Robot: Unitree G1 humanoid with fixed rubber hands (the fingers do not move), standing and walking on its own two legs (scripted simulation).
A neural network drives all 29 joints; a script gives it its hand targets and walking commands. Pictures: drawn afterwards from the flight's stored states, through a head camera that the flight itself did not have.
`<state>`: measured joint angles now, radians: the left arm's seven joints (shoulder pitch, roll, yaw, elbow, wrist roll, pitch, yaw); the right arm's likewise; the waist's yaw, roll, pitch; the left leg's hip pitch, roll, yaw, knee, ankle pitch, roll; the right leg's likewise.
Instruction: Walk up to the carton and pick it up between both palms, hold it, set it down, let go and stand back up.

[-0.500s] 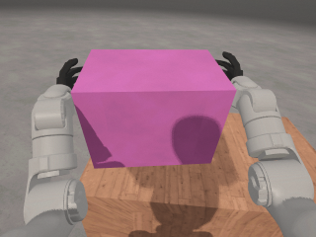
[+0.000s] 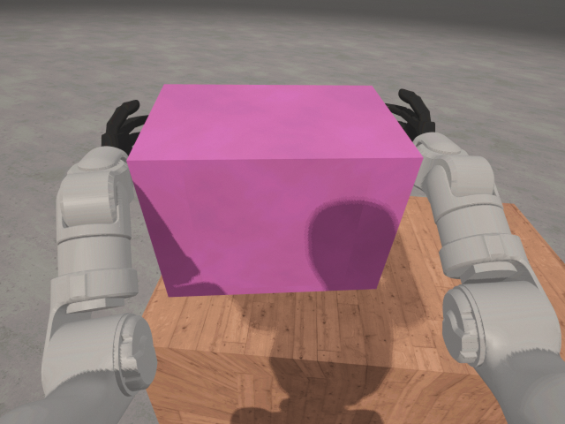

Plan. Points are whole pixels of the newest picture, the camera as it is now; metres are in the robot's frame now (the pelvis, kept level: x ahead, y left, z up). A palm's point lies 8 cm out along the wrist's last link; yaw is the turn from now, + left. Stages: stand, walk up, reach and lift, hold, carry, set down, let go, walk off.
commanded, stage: hold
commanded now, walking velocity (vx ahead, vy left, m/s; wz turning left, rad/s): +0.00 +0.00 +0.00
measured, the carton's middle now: (272, 188) +0.38 +0.00 +0.21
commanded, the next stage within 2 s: none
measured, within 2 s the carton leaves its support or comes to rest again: neither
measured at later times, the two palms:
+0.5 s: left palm (109, 161) +0.36 +0.21 +0.26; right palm (410, 143) +0.37 -0.18 +0.29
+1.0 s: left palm (114, 160) +0.37 +0.20 +0.26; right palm (413, 145) +0.38 -0.19 +0.28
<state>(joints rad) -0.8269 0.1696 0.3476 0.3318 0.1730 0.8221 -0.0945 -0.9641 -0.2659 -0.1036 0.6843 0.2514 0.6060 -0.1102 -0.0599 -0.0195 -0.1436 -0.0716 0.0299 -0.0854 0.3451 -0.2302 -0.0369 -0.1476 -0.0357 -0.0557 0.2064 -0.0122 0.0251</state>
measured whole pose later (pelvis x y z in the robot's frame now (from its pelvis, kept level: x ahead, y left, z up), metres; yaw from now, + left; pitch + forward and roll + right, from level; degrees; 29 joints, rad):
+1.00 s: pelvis +0.00 +0.00 +0.00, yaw +0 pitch -2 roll -1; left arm -0.80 0.17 0.34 0.29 0.17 0.83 -0.09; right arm -0.93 -0.26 -0.11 0.64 0.26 0.61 -0.12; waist -0.06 -0.02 -0.15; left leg -0.08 0.03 -0.09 0.35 -0.24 -0.04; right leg -0.15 -0.03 -0.06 0.20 -0.01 0.02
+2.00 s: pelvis +0.01 +0.00 +0.00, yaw +0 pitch -3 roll -1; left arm -0.78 0.15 0.35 0.28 0.18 0.84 -0.10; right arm -0.92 -0.27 -0.09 0.64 0.26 0.62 -0.11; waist -0.06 -0.02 -0.15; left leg -0.05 0.03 -0.09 0.35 -0.24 -0.03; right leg -0.12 -0.04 -0.05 0.20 -0.02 0.03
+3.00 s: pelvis +0.00 +0.00 +0.00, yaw +1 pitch -4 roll -1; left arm -0.93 0.17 0.41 0.47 0.20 0.65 -0.11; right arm -1.01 -0.23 -0.20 0.76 0.15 0.44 -0.06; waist -0.09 -0.02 -0.13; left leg -0.05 0.02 -0.09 0.33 -0.23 -0.03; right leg -0.13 -0.05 -0.06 0.23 -0.03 0.03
